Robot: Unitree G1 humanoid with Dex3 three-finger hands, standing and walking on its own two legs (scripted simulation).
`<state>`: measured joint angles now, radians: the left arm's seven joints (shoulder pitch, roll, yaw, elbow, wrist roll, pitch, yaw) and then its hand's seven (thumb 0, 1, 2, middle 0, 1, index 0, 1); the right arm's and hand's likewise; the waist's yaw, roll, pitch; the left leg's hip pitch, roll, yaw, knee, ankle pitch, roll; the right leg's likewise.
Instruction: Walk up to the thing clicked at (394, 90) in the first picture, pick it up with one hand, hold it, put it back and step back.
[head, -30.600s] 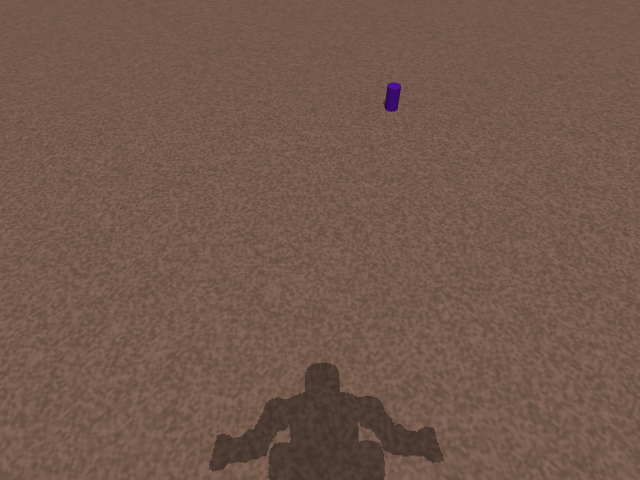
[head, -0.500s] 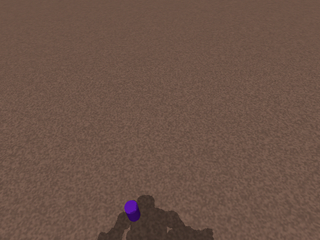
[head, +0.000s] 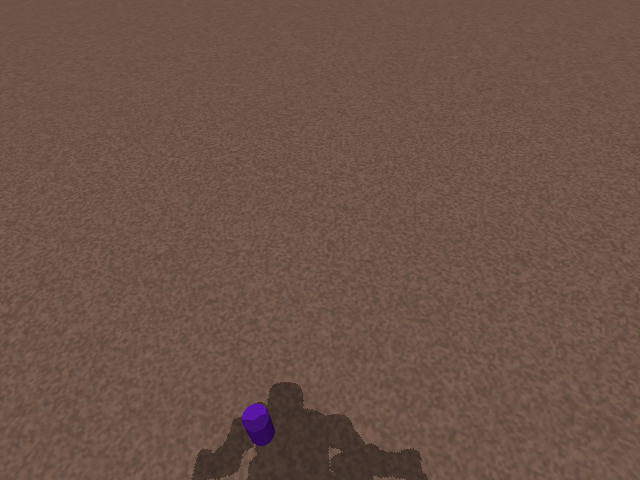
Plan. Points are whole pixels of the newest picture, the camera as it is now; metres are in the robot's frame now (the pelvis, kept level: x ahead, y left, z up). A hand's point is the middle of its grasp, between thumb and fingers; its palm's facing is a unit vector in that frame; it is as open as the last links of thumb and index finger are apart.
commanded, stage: stand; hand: left
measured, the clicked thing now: (259, 425) +0.41 +0.21 -0.71
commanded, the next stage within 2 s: step back in 0.66 s
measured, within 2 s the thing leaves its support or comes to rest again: neither
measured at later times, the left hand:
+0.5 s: hand out of the picture +0.08 +0.25 -0.15, palm faces -0.01 -0.94 -0.35, open 7.4 cm
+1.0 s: hand out of the picture +0.11 +0.30 -0.18, palm faces -0.01 -0.92 -0.38, open 7.4 cm
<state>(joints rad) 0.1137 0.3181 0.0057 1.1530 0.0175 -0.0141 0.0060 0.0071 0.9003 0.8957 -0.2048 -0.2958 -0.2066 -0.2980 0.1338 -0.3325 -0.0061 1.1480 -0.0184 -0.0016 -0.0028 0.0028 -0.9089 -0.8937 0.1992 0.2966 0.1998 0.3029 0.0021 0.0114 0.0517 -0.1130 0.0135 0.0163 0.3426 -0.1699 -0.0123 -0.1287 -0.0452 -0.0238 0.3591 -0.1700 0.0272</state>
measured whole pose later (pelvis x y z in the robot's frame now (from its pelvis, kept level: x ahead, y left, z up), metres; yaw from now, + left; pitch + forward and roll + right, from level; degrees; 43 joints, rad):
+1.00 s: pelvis -0.04 +0.03 -0.02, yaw +0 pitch -2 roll -1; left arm 0.01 0.41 0.07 0.95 0.01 0.06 0.02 0.01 0.90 0.90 -0.21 -0.30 -0.21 -0.30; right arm 0.12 -0.39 -0.06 0.99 -0.02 0.04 0.02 0.00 -0.91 -0.89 0.20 0.30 0.20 0.30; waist -0.01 -0.03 0.17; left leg -0.33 -0.02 0.01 0.66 -0.30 0.04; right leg -0.41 0.01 0.10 0.84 -0.48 -0.02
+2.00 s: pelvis -0.30 +0.02 -0.03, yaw -6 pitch -2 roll -1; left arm 0.16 0.40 0.08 0.82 0.01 0.05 0.01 0.01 0.90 0.90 -0.20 -0.30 -0.21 -0.30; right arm 0.09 -0.37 -0.04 0.81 -0.03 0.02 -0.01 0.00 -0.90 -0.89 0.20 0.30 0.20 0.30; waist 0.01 -0.02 0.18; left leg -0.40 0.04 0.02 0.64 -0.21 0.02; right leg -0.32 0.04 0.10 0.91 -0.50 0.02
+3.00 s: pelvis -0.62 +0.00 -0.02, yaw +0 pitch -2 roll +1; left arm 0.22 0.38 0.08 0.88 0.05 0.01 0.00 0.01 0.90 0.90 -0.21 -0.30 -0.21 -0.30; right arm 0.24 -0.42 -0.06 0.94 -0.03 0.05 0.00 0.00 -0.91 -0.89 0.20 0.30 0.20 0.30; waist 0.04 0.02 0.09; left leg -0.34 -0.04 -0.06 0.84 -0.50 -0.02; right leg -0.31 -0.05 -0.03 0.68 -0.33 -0.02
